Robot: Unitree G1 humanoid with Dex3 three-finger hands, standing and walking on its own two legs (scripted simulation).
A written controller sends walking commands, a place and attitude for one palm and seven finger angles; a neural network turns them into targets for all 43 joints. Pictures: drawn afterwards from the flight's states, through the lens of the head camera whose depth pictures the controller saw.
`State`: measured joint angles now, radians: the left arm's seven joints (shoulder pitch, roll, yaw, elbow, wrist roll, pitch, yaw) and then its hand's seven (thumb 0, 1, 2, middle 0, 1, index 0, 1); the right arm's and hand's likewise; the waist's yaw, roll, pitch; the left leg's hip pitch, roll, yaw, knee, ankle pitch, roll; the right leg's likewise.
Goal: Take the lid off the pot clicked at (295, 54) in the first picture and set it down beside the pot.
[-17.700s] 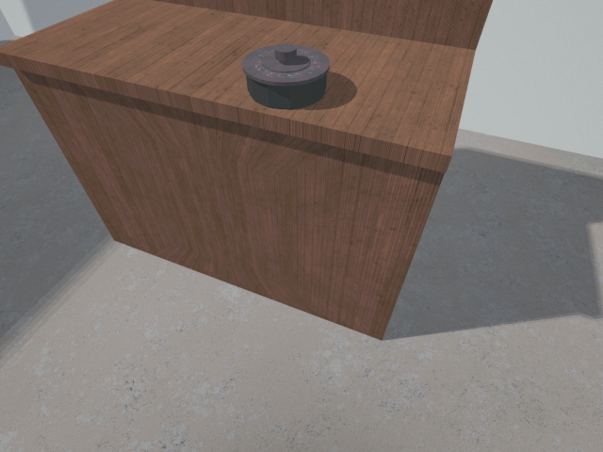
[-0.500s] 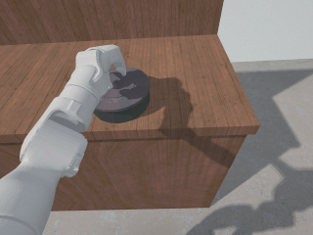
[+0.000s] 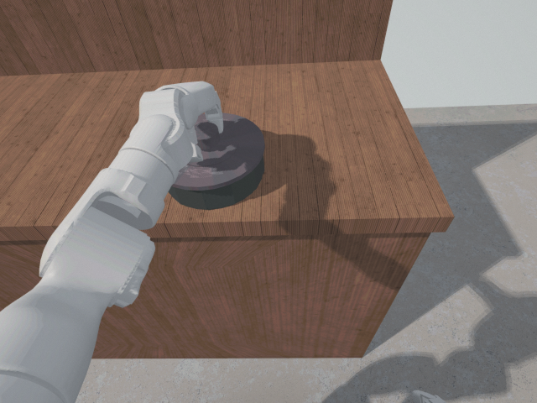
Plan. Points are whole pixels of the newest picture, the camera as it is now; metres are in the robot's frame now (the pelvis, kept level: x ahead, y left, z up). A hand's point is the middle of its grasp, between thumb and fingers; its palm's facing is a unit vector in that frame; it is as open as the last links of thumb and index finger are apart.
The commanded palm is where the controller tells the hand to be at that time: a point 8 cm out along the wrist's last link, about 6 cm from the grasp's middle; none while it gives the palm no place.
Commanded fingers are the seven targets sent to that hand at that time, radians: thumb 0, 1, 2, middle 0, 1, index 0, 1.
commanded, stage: close the fingers and squeeze the knob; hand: left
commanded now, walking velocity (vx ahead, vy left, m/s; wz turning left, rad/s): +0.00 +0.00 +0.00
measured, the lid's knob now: (204, 135) +0.49 +0.10 +0.16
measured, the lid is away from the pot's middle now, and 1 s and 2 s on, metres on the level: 0.00 0.01 0.01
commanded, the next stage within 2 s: lift the lid straight up in 1.34 s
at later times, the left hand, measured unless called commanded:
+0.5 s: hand (199, 135) +0.47 +0.10 +0.18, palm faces -0.37 -0.05 -0.93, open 7.8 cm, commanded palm +0.45 +0.10 +0.23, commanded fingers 0.00 0.34 0.81 -0.72 -1.04 -0.72 -1.04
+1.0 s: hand (199, 136) +0.46 +0.10 +0.18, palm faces -0.37 -0.05 -0.93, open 7.6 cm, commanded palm +0.45 +0.10 +0.23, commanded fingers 0.00 0.53 0.79 -0.75 -1.02 -0.75 -1.01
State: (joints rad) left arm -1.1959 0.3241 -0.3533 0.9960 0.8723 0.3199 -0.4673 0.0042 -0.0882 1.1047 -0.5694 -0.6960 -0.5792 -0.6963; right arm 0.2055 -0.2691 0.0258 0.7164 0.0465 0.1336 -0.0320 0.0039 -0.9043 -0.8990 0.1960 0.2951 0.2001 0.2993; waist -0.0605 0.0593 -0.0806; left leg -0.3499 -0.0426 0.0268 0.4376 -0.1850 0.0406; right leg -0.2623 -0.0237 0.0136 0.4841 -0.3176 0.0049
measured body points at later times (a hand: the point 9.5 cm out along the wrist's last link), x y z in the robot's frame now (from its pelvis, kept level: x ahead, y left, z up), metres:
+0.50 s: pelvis +0.01 -0.01 +0.00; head +0.02 -0.04 +0.45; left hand +0.48 +0.10 +0.23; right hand +0.10 -0.27 -0.14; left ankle +0.02 +0.10 -0.74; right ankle -0.05 -0.12 -0.74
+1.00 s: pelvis +0.01 -0.01 +0.00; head +0.02 -0.04 +0.45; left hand +0.48 +0.10 +0.23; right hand +0.13 -0.26 -0.13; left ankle +0.02 +0.10 -0.74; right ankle -0.05 -0.12 -0.74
